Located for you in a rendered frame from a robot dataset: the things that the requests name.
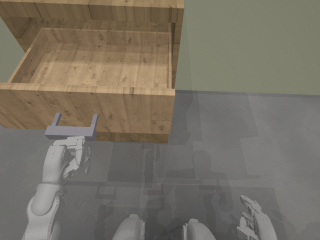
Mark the right robot hand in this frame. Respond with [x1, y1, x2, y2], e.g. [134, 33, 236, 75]
[237, 195, 278, 240]

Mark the left robot forearm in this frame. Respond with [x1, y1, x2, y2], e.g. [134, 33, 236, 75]
[21, 182, 67, 240]

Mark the drawer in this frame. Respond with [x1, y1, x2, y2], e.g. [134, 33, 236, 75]
[0, 27, 175, 134]

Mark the handle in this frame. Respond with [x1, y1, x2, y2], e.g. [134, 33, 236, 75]
[44, 112, 99, 141]

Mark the cabinet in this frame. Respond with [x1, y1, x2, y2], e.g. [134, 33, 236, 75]
[0, 0, 184, 143]

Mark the right robot thigh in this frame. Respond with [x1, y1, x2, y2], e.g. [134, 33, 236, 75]
[181, 222, 216, 240]

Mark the left robot hand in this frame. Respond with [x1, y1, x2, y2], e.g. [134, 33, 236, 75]
[42, 136, 93, 187]

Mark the robot right shin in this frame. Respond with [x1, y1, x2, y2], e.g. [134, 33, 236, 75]
[188, 219, 198, 223]

